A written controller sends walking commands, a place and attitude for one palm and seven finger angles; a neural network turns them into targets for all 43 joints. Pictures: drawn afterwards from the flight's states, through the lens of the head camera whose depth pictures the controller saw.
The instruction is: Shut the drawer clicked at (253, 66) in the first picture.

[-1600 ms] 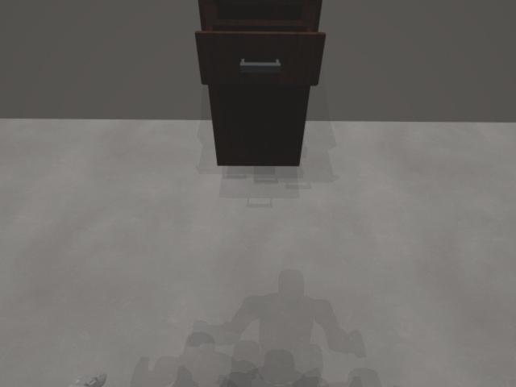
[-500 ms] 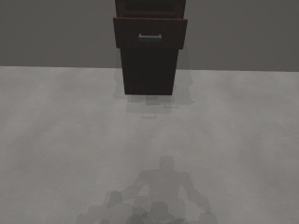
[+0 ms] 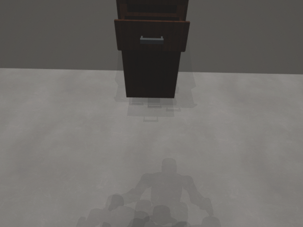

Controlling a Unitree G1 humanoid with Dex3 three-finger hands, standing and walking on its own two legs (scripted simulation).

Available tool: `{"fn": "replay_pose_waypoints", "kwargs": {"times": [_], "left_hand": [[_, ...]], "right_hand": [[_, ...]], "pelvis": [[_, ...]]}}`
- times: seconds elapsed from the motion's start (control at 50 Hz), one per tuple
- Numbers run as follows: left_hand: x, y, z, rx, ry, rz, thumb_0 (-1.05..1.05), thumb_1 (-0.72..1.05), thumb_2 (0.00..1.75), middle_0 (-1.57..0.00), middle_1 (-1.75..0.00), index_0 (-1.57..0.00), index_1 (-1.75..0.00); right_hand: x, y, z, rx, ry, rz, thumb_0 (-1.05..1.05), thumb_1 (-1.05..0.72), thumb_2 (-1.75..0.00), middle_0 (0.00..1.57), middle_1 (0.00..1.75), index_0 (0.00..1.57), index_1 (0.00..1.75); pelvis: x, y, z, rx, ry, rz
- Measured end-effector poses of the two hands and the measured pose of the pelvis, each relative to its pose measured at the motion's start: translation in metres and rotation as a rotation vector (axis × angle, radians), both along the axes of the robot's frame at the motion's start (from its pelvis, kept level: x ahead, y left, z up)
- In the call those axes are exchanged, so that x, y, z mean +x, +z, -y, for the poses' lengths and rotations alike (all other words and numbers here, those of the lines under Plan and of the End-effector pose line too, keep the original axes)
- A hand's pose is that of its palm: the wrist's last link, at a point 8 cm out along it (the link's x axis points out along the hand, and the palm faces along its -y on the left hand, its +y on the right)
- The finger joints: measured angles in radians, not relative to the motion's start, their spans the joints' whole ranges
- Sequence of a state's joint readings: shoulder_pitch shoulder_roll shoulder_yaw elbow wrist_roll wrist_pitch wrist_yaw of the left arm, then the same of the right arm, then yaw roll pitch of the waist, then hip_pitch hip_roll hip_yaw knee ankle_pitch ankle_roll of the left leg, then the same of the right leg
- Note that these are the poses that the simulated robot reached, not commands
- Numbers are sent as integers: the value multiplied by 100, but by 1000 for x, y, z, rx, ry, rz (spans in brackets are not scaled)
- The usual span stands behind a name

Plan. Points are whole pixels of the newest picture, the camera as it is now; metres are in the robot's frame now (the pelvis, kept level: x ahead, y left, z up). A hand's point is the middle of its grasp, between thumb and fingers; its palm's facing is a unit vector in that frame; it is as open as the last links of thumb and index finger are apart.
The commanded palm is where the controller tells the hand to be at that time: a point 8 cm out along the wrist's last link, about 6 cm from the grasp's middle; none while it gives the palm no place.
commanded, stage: walk to a spot facing it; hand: left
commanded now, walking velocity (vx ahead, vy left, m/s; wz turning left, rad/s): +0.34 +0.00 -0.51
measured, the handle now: (151, 39) +1.12 +0.07 -0.02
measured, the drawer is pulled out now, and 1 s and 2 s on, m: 0.29 0.29 0.29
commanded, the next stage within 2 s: turn to face it in 1.30 s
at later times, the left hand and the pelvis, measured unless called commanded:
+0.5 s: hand out of the picture +0.12 +0.12 -0.17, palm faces -0.09 -0.98 -0.20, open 7.4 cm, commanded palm none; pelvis +0.11 -0.06 -0.01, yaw -10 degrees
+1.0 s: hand (121, 165) +0.38 +0.14 -0.19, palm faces -0.23 -0.96 -0.15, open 7.4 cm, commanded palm none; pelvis +0.35 -0.03 -0.01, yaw -19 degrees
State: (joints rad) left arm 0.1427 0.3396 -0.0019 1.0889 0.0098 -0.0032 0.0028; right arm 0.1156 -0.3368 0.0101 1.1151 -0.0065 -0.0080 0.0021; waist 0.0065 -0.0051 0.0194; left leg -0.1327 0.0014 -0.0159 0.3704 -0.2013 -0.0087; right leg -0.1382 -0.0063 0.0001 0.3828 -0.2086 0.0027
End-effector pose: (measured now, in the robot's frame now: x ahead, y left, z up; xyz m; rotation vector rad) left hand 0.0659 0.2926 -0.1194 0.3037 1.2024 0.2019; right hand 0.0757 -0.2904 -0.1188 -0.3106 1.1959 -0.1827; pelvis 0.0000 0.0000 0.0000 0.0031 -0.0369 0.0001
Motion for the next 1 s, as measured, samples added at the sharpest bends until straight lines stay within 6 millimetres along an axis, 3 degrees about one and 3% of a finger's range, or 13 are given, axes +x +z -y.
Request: {"fn": "replay_pose_waypoints", "kwargs": {"times": [0.1, 0.22, 0.28, 0.34, 0.4, 0.48, 0.64, 0.74, 0.84, 0.9, 1.0], "left_hand": [[-9, -12, 13, -40, 1, -54, 0, 90, 89, -20, -30, -20, -30], [-17, -29, 40, -100, -20, -166, 1, 90, 89, -20, -30, -20, -30], [-2, -30, 61, -114, -50, -204, 1, 91, 89, -20, -30, -20, -30], [25, -33, 82, -119, -75, -170, 1, 90, 89, -20, -30, -20, -30], [44, -35, 99, -118, -52, -110, 1, 90, 89, -20, -30, -20, -30], [52, -26, 117, -129, -40, -140, 0, 90, 89, -20, -30, -20, -30], [72, -21, 137, -163, -61, -279, 0, 90, 89, -20, -30, -20, -30], [103, -30, 132, -170, -29, -321, 0, 90, 89, -20, -30, -20, -30], [153, -53, 113, -175, -26, -375, 0, 90, 89, -20, -30, -20, -30], [205, -57, 103, -169, -70, -357, 1, 90, 89, -20, -30, -20, -30], [321, -45, 99, -164, -178, -205, 1, 91, 89, -20, -30, -20, -30]], "right_hand": [[-10, -10, -12, 34, -33, -16, 0, -90, -90, 20, 30, 20, 30], [-40, -29, -26, 95, -138, -72, 0, -90, -90, 20, 30, 20, 30], [-61, -36, -26, 125, -211, -121, 0, -90, -90, 20, 30, 20, 30], [-80, -49, -20, 149, -255, -207, 0, -90, -90, 20, 30, 20, 30], [-79, -52, -12, 163, -262, -285, 1, -90, -90, 20, 30, 20, 30], [-33, -39, 0, 162, -265, -227, 1, -90, -90, 20, 30, 20, 30], [104, -23, 9, 171, -269, 22, 1, -91, -90, 20, 30, 19, 29], [191, -23, -1, 180, -217, 92, 1, -91, -90, 20, 30, 19, 29], [270, -30, -14, 148, -197, 172, 0, -90, -90, 20, 30, 20, 30], [281, -27, -20, 136, -246, 180, 0, -90, -90, 20, 30, 20, 30], [260, -14, -19, 87, -390, 114, -2, -94, -90, 20, 30, 20, 30]], "pelvis": [[10, -4, 0, -1, -36, -5], [33, -13, 7, 16, -105, -20], [48, -14, 18, 25, -138, -22], [64, -23, 33, 18, -152, -18], [80, -24, 45, 7, -144, -13], [106, -12, 56, 13, -169, -16], [167, -3, 59, 4, -222, -34], [217, -10, 53, -14, -231, -36], [279, -31, 40, -25, -256, -32], [306, -29, 35, -14, -290, -11], [346, -12, 31, -10, -333, -2]]}}
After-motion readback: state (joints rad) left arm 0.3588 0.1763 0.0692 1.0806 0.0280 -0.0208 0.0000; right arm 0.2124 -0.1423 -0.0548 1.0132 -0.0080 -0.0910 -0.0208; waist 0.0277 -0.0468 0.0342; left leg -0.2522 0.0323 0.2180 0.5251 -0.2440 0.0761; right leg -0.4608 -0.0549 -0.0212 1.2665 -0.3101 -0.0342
